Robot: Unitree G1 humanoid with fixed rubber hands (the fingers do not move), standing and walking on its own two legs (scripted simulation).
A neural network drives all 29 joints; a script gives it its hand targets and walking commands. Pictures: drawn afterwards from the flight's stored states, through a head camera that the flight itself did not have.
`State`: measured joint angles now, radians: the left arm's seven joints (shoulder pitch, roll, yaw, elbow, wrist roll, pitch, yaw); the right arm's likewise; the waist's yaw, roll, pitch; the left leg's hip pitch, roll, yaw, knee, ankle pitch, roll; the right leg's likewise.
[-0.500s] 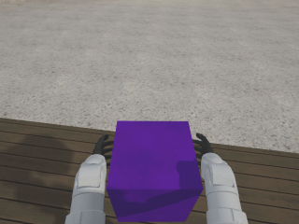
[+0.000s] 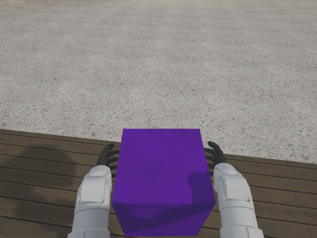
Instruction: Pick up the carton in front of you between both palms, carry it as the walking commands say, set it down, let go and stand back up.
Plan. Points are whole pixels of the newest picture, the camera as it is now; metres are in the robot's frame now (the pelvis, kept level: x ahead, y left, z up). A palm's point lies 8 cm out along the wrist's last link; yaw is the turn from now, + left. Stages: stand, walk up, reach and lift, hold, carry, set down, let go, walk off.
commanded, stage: carry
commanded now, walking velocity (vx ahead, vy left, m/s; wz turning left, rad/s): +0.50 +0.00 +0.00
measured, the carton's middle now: (161, 184) +0.29 +0.00 -0.01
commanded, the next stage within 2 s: none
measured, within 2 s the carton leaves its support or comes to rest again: neither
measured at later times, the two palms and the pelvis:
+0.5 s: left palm (123, 117) +0.46 +0.12 +0.09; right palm (218, 120) +0.45 -0.18 +0.09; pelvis +0.19 -0.02 +0.00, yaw -2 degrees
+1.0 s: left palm (132, 72) +0.78 +0.12 +0.08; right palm (199, 71) +0.79 -0.18 +0.08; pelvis +0.51 -0.03 -0.02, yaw +0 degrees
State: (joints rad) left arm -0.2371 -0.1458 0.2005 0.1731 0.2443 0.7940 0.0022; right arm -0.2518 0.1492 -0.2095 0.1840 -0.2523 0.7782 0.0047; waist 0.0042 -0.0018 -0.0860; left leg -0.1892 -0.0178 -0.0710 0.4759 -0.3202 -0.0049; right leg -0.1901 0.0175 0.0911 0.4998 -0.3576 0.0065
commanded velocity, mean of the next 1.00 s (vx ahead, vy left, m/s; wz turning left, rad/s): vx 0.50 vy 0.00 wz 0.00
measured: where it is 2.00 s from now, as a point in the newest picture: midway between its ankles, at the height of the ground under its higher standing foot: (159, 155)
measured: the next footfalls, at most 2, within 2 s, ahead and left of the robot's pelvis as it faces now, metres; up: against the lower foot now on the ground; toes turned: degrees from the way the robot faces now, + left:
left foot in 0.28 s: +0.13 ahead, +0.10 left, +0.00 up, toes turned +7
right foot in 0.56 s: +0.35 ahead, -0.13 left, +0.00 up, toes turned -11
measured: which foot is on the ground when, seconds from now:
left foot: down 0.00-0.14, up 0.16-0.26, down 0.28-0.60, up 0.62-1.00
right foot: down 0.00-0.30, up 0.32-0.54, down 0.56-1.00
